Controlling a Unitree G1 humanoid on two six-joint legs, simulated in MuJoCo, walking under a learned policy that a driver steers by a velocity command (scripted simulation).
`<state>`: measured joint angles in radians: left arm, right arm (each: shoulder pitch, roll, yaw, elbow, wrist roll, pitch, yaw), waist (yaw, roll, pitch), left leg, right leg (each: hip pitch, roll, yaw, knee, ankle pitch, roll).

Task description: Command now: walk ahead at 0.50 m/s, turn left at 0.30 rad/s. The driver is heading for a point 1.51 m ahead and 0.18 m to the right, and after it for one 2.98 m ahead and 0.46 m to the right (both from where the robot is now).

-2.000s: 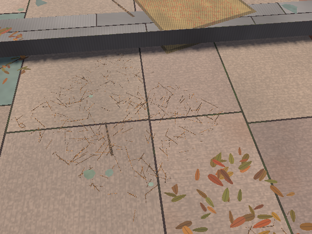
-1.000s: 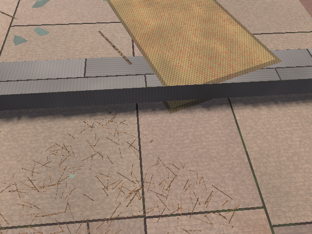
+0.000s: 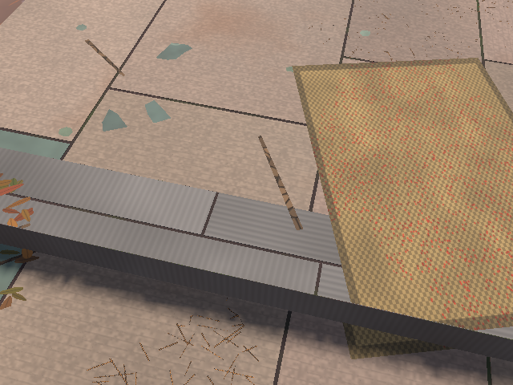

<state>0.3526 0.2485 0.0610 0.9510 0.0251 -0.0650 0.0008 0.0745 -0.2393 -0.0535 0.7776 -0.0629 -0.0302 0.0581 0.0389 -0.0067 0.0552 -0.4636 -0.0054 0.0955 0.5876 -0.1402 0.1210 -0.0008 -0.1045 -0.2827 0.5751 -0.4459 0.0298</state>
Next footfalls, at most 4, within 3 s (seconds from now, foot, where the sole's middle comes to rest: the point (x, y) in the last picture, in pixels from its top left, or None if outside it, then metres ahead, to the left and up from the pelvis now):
0.52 right None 0.44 -0.09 -0.76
1.12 left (231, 224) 0.84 0.11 -0.64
1.74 right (283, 137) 1.18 -0.03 -0.64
2.10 left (235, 71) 1.49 0.15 -0.64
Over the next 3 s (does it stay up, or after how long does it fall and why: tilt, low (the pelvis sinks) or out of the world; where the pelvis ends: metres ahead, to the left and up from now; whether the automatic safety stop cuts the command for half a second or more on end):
stays up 1.65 -0.18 0.14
